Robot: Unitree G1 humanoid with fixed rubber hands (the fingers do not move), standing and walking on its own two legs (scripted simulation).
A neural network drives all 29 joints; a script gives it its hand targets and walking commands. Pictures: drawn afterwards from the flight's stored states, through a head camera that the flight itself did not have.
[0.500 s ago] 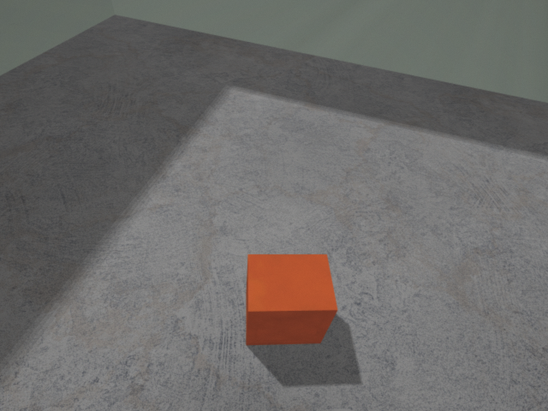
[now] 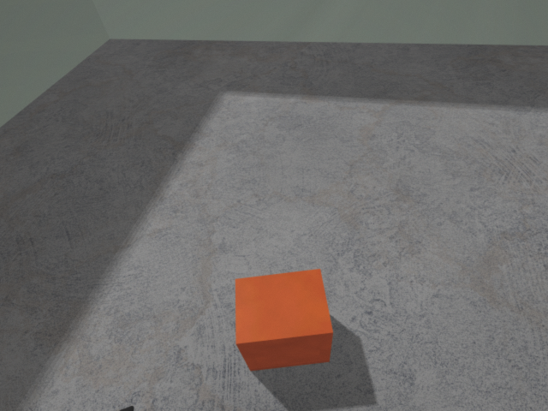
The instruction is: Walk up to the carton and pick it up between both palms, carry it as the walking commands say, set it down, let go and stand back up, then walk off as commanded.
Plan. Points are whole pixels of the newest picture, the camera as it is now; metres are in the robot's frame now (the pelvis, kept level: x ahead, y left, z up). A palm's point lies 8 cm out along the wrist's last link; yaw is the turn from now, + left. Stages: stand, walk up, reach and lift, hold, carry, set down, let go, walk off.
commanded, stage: walk up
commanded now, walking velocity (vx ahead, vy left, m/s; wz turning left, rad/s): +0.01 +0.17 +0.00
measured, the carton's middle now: (283, 321) +0.50 +0.02 -0.64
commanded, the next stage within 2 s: none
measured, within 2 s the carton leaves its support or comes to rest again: neither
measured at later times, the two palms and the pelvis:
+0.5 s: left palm out of the picture +0.00 +0.33 -0.11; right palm out of the picture +0.03 -0.19 -0.14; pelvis -0.04 +0.06 -0.01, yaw +1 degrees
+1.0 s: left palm out of the picture -0.03 +0.41 -0.15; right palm out of the picture -0.08 -0.10 -0.08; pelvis -0.07 +0.17 +0.01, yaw +1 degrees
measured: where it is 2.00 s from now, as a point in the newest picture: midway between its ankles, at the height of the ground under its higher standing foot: outside the picture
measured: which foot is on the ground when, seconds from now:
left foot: up 0.00-0.54, down 0.56-1.00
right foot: down 0.00-0.56, up 0.58-1.00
